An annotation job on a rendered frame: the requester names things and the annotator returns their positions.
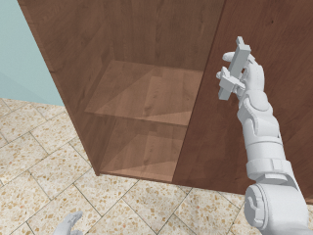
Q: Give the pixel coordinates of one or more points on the robot left hand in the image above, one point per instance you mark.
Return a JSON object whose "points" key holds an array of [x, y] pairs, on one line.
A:
{"points": [[64, 228]]}

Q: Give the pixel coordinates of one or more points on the handle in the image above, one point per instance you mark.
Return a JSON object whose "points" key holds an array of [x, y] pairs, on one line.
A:
{"points": [[236, 66]]}

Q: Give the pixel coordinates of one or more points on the robot right hand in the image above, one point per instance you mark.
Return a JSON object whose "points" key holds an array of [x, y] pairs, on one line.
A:
{"points": [[252, 78]]}

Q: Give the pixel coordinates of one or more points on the right robot forearm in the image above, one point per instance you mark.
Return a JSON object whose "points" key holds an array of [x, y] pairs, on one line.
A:
{"points": [[266, 160]]}

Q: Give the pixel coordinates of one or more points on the robot right upper arm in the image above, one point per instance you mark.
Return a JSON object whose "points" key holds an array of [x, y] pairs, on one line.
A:
{"points": [[276, 210]]}

